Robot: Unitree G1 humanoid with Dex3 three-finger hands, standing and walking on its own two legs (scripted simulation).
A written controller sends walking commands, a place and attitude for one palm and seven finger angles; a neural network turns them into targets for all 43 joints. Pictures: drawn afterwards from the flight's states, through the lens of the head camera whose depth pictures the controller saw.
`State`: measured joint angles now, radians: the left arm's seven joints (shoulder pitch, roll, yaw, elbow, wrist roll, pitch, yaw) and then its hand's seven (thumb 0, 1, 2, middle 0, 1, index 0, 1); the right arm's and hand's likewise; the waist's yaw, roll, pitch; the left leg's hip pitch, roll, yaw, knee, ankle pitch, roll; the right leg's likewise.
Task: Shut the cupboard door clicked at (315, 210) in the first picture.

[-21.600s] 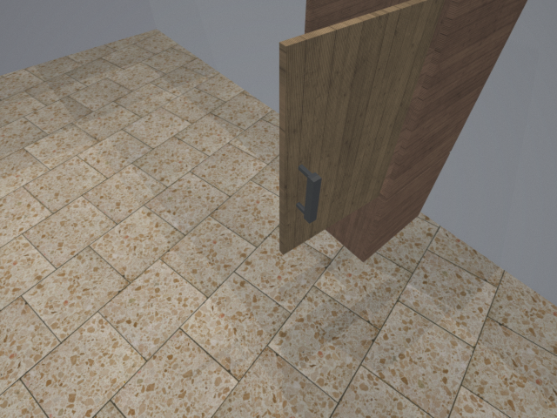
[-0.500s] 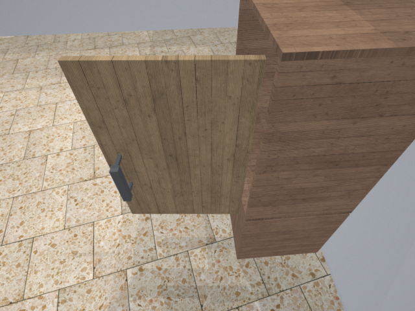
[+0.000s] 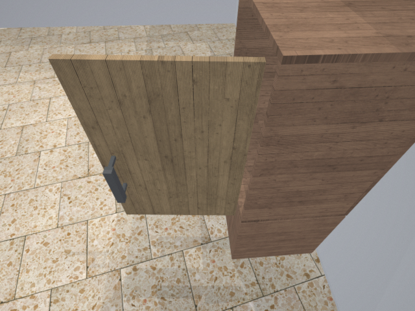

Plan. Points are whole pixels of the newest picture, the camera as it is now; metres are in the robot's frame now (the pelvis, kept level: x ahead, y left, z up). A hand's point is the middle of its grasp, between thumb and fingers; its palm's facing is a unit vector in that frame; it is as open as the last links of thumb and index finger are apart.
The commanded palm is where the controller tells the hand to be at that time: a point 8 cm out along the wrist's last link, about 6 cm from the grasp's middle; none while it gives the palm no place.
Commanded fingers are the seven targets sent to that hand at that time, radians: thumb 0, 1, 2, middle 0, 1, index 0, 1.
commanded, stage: look again from close up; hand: left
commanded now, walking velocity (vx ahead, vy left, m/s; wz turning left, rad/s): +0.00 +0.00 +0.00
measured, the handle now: (117, 179) +0.44 +0.28 -0.09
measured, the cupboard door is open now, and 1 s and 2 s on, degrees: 85 85 85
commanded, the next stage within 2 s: raise the hand and make a fist in 0.14 s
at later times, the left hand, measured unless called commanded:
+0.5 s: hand (125, 276) +0.18 +0.17 -0.02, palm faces +0.11 -0.99 +0.00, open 6.9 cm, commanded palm +0.10 +0.22 -0.08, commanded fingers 0.00 0.90 0.90 -0.44 -0.56 -0.44 -0.56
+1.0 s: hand (121, 310) +0.14 +0.18 -0.08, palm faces +0.02 -1.00 -0.02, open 4.5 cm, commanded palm +0.11 +0.23 -0.08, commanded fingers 0.00 0.90 0.90 -0.90 -1.06 -0.90 -1.06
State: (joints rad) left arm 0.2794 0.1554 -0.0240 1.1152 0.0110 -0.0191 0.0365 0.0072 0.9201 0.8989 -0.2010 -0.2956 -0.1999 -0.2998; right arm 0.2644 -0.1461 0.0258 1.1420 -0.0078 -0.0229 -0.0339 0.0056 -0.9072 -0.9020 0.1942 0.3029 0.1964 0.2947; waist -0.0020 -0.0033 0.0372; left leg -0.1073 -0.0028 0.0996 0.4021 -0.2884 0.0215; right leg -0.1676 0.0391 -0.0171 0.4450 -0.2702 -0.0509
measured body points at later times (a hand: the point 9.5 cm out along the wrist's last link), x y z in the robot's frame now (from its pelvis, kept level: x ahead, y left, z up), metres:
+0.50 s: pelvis -0.04 -0.01 -0.05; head -0.01 -0.02 +0.40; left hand +0.17 +0.22 -0.01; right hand +0.13 -0.26 -0.14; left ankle -0.04 +0.11 -0.74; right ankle -0.02 -0.08 -0.74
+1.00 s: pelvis -0.08 +0.00 -0.12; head +0.00 +0.00 +0.32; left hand +0.13 +0.23 -0.08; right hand +0.10 -0.21 -0.21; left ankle -0.05 +0.11 -0.74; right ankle -0.02 -0.09 -0.74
